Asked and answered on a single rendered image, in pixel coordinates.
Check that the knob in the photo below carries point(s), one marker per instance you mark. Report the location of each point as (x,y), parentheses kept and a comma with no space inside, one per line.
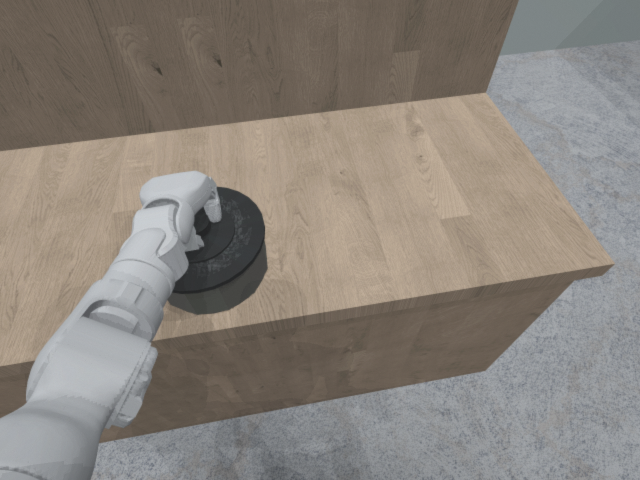
(202,224)

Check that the lid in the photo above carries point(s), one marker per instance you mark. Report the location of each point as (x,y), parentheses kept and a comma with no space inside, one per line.
(230,246)

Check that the robot left upper arm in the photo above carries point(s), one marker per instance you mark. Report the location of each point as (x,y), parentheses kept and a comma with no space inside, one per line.
(97,377)

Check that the pot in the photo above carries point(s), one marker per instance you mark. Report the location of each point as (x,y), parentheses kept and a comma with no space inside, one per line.
(227,296)

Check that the table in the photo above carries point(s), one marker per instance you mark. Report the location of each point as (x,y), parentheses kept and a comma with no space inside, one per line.
(410,234)

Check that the left robot hand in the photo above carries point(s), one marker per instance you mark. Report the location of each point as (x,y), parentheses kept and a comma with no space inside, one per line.
(196,188)

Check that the robot left forearm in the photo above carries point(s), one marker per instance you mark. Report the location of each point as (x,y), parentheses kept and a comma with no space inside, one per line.
(132,294)

